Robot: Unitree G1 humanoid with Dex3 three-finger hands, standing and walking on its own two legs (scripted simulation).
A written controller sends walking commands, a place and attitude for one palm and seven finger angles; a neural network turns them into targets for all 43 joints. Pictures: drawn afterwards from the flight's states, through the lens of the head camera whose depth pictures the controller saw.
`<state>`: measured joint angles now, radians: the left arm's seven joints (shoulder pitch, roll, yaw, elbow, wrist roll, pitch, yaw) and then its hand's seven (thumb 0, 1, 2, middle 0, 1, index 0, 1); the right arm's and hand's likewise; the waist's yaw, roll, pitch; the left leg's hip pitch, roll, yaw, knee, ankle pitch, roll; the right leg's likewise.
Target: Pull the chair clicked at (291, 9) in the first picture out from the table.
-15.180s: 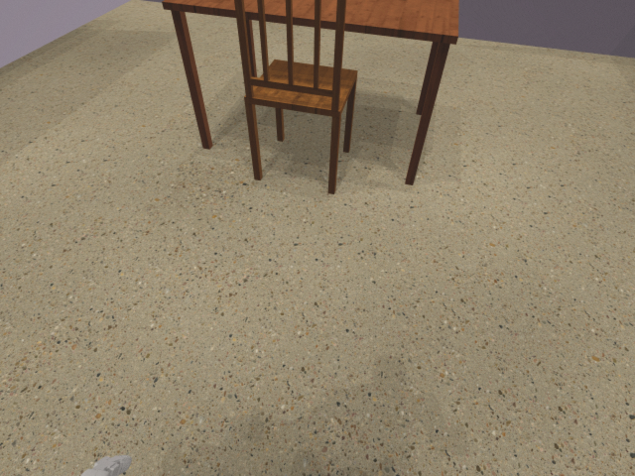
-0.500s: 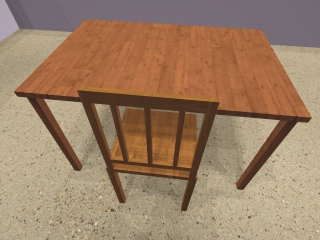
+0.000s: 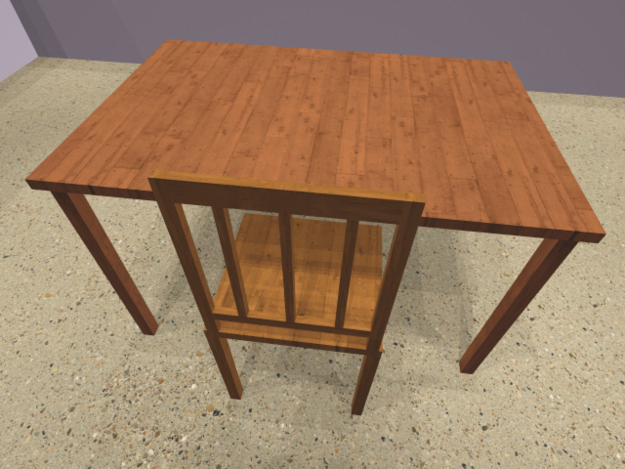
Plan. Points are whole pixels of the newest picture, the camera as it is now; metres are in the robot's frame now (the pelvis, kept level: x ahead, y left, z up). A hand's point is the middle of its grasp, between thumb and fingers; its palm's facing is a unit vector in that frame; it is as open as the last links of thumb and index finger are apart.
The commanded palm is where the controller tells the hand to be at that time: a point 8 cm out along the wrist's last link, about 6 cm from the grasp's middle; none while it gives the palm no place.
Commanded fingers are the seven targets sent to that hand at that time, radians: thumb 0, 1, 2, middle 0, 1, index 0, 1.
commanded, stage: look again from close up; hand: left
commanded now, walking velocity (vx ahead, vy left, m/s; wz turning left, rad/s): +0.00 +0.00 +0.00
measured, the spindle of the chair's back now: (288, 273) +0.46 +0.08 -0.08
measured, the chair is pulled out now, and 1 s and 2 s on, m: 0.00 0.00 0.00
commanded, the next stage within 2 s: raise the hand toward the chair's back in 0.38 s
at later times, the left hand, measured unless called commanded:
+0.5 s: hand out of the picture -0.05 +0.15 -0.18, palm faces +0.06 -0.98 -0.17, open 7.3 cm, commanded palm +0.09 +0.20 -0.07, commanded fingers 0.00 0.85 0.88 -0.20 -0.29 -0.20 -0.29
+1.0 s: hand out of the picture +0.11 +0.17 -0.09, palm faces +0.05 -1.00 +0.00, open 10.0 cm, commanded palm +0.12 +0.22 -0.06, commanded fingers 0.00 0.27 0.63 -0.14 -0.20 -0.14 -0.20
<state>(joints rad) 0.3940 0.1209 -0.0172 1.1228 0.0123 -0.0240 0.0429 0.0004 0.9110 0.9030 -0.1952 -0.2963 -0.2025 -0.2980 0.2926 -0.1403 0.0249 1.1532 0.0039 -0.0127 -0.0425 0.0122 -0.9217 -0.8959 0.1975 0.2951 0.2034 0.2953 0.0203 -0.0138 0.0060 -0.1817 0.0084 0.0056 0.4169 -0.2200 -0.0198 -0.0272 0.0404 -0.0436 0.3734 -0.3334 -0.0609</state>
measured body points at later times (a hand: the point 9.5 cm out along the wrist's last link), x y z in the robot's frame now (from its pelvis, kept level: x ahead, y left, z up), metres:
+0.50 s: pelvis +0.00 +0.00 +0.00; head +0.00 +0.00 +0.45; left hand -0.05 +0.21 -0.16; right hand -0.01 -0.22 -0.16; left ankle +0.00 +0.13 -0.74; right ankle -0.08 -0.07 -0.74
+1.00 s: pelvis -0.07 +0.02 -0.10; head -0.02 +0.04 +0.35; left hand +0.10 +0.22 -0.09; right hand +0.16 -0.22 -0.13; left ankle +0.00 +0.13 -0.74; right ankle -0.08 -0.07 -0.74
